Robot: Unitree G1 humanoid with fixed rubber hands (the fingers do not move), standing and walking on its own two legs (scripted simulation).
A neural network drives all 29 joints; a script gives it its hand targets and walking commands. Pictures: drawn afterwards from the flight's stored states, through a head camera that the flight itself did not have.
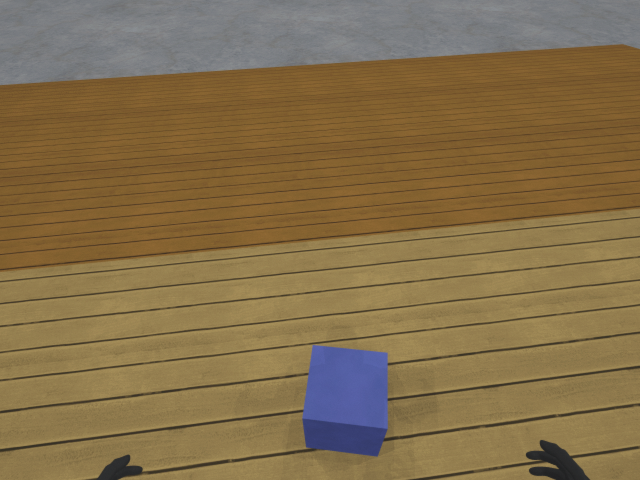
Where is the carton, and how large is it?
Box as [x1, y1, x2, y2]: [302, 345, 387, 456]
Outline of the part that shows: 313,345 302,417 306,446 377,456 387,428 387,353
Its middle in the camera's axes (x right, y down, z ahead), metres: +0.08 +0.46 +1.10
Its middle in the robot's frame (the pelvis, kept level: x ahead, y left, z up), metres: +0.46 -0.05 -0.65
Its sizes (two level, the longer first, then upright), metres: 0.210 0.200 0.250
